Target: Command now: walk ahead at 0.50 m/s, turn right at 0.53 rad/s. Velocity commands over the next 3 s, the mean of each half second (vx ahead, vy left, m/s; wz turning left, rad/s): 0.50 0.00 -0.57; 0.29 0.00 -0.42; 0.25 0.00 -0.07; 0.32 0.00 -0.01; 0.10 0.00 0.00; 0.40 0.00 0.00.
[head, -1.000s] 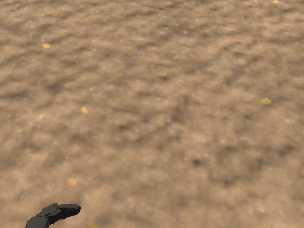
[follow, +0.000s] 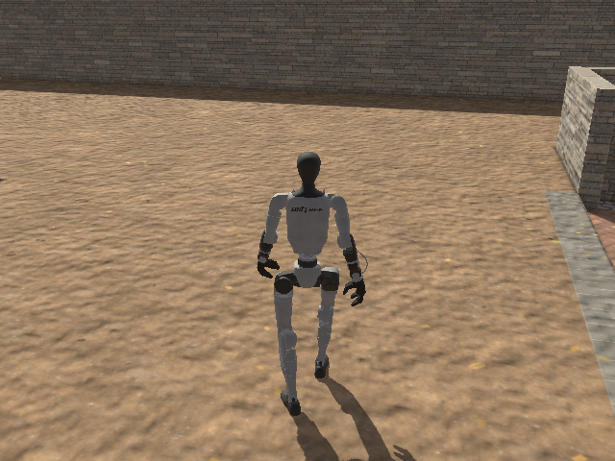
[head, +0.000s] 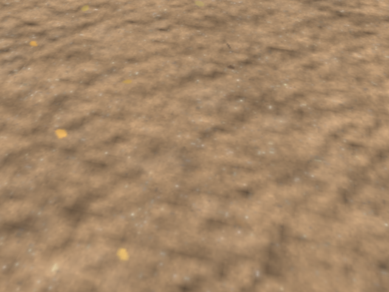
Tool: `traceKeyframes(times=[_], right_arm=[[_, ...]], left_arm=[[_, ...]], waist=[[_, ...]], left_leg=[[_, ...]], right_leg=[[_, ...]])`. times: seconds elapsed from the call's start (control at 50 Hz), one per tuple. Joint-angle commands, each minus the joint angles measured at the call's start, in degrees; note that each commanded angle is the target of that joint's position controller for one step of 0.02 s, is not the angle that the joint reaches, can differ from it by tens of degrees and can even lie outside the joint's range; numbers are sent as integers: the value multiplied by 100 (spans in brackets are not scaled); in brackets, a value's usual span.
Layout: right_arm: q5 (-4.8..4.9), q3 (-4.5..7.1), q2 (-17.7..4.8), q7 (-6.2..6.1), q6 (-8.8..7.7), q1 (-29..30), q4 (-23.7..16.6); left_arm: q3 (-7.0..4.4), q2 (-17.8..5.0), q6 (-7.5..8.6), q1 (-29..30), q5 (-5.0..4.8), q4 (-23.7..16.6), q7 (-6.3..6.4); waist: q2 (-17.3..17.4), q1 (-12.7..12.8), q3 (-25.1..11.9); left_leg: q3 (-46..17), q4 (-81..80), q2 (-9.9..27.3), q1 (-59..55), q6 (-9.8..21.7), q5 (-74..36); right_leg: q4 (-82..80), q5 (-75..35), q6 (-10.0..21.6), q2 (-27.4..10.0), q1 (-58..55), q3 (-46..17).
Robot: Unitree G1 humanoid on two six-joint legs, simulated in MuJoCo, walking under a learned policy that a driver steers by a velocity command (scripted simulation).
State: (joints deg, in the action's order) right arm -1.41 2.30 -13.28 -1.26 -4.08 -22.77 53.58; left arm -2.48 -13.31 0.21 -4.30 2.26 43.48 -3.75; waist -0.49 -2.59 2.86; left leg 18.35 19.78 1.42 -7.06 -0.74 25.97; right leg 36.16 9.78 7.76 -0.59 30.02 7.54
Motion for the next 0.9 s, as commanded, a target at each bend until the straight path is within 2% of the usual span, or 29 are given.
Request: traceKeyframes(times=[0.02,0.04,0.06,0.08,0.1,0.12,0.14,0.16,0.18,0.24,0.32,0.42,0.46,0.48,0.5,0.52,0.54,0.56,0.58,0.6,0.62,0.64,0.68,0.72,0.78,0.84,0.9], right_arm=[[13,265,-1203,-19,75,130,-333],[62,143,-685,25,49,-23,-616],[69,147,-622,113,-14,201,-1000],[15,156,-815,137,-67,876,-1121],[75,111,-728,151,-142,927,-1148],[64,111,-705,133,-158,794,-1053],[-41,112,-700,128,-75,717,-1045],[-118,101,-667,142,37,557,-993],[-150,100,-638,165,130,528,-1004],[-137,73,-539,205,252,895,-1172],[-105,47,-558,223,249,1847,-1486],[-40,-16,-586,273,149,2609,-1781],[-18,-8,-679,268,99,2591,-1847],[-9,13,-756,255,75,2365,-1808],[3,50,-851,224,49,1977,-1706],[0,114,-981,167,9,1347,-1516],[-60,193,-1184,94,-71,584,-1351],[-209,294,-1666,-14,-89,-242,-1371],[-207,374,-2001,12,-6,55,-1376],[-113,278,-1398,41,54,468,-1446],[-56,161,-941,52,59,814,-1504],[-56,97,-749,60,46,977,-1488],[6,64,-706,54,-42,876,-1355],[50,71,-753,109,-149,679,-1233],[55,91,-842,108,-124,711,-1145],[75,75,-830,112,-29,805,-1089],[85,119,-964,141,36,559,-937]], left_arm=[[-327,-785,129,-1793,54,194,159],[-533,-1498,129,-2223,94,268,254],[-620,-1910,78,-1978,-99,136,247],[-590,-1739,26,-1865,-180,150,276],[-506,-1426,31,-1610,-202,185,322],[-424,-1137,59,-1367,-193,186,342],[-368,-976,99,-1181,-233,174,364],[-326,-879,148,-1060,-238,128,361],[-318,-888,215,-1112,-245,124,345],[-366,-1094,302,-1393,-233,172,322],[-370,-1099,286,-1833,-233,214,326],[-389,-1189,265,-2219,-170,225,379],[-405,-1266,264,-2151,-141,171,419],[-415,-1317,268,-1995,-132,118,437],[-426,-1373,277,-1792,-121,58,436],[-428,-1411,300,-1654,-128,23,410],[-388,-1288,340,-1606,-176,13,357],[-243,-770,379,-1766,-305,-199,326],[-196,-619,350,-2339,-305,-359,326],[-236,-1000,239,-2202,-122,-112,377],[-248,-1006,203,-1835,-99,-96,328],[-236,-900,165,-1688,-110,-107,300],[-249,-839,9,-1747,-28,-94,246],[-229,-732,-54,-1688,-43,-166,206],[-164,-596,-86,-1318,-65,-305,157],[-38,-416,-83,-910,-51,-402,115],[11,-435,-63,-583,-37,-456,133]], waist=[[280,1057,-986],[-646,1036,-1545],[-1225,794,-1975],[-295,924,-1346],[-70,718,-698],[225,421,-323],[199,223,-200],[109,102,-287],[66,72,-359],[-35,138,-283],[-250,503,-82],[-329,807,-88],[-396,727,-97],[-432,577,-120],[-467,373,-205],[-371,77,-473],[3,-319,-934],[792,-528,-1871],[2033,16,-2043],[930,141,-1251],[320,157,-564],[216,245,-305],[623,376,-280],[721,411,-494],[817,419,-503],[847,357,-507],[872,184,-544]], left_leg=[[-229,2994,1305,786,507,-6066],[-247,4963,818,2621,253,-2803],[-1295,6462,-406,4439,-13,573],[-2033,6460,20,5083,50,30],[-2011,6027,266,5029,90,-508],[-2010,5427,462,4657,93,-726],[-2040,5079,547,4299,27,-766],[-2042,4866,584,3973,-37,-813],[-1985,4740,553,3876,-97,-813],[-1854,4089,531,4115,-241,-1228],[-1867,2913,446,4600,-323,-2059],[-1875,1855,139,4538,-236,-2391],[-1959,1488,42,4154,-128,-2232],[-1991,1269,-15,3722,-55,-2072],[-1964,1108,-128,3074,33,-1833],[-1874,910,-285,2212,131,-1685],[-2125,593,34,1063,306,-1674],[-3778,286,1530,-346,633,-169],[-6299,-509,2481,-771,1138,3],[-5971,-463,2304,-49,1138,662],[-4929,-493,2033,726,1065,-219],[-4027,-513,1754,1143,968,-1614],[-2882,-367,1466,1489,901,-4165],[-2403,-249,1391,1450,1005,-5660],[-1927,-322,1316,1382,1088,-5925],[-1404,-307,1064,1590,996,-5715],[-1389,-68,1104,1468,951,-5560]], right_leg=[[-643,410,521,569,-2261,-37],[-844,906,1023,-920,-3868,-2140],[-1861,488,1800,-1938,-4731,-5197],[-2054,263,1593,-1818,-4412,-4481],[-2072,-210,1399,-1694,-3623,-3718],[-2136,-840,1095,-1357,-2911,-3142],[-2189,-1298,948,-1069,-2431,-2718],[-2249,-1548,877,-881,-2181,-2429],[-2261,-1849,895,-783,-2087,-2322],[-2408,-1795,857,-588,-1952,-2170],[-2429,-1463,670,-493,-2310,-2323],[-2003,-2046,584,-586,-2897,-2579],[-1781,-2268,462,-679,-2950,-2774],[-1656,-2340,350,-699,-2836,-2849],[-1414,-2623,230,-669,-2622,-2876],[-801,-3028,108,-494,-2445,-2825],[380,-2743,-41,-80,-2037,-2504],[2125,-924,-221,393,-1108,-1925],[3116,2325,-296,975,314,-1465],[3600,1834,-245,401,677,-1525],[3482,1347,-308,243,569,-1420],[3259,1138,-393,87,390,-1336],[3143,1175,-568,-3,71,-1172],[3057,1047,-637,134,11,-1138],[2401,613,-733,196,213,-1099],[1170,-5,-752,169,-312,-829],[311,-107,-699,220,-788,-631]])
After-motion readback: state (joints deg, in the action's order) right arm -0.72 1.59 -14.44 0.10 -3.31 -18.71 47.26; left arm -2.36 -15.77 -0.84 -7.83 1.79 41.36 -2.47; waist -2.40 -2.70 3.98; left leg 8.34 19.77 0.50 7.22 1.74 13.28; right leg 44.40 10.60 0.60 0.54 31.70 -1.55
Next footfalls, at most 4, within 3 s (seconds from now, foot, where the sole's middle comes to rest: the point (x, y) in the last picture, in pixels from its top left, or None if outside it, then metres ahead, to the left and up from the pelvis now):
0.02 right None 0.17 -0.07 -0.76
0.54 left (187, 277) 0.50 0.04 -0.76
1.00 right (259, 266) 0.53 -0.21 -0.76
1.38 left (203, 252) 0.59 -0.02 -0.76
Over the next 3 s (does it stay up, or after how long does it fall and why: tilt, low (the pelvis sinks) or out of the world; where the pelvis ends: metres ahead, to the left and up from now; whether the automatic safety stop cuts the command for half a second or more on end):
stays up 0.92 -0.32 0.02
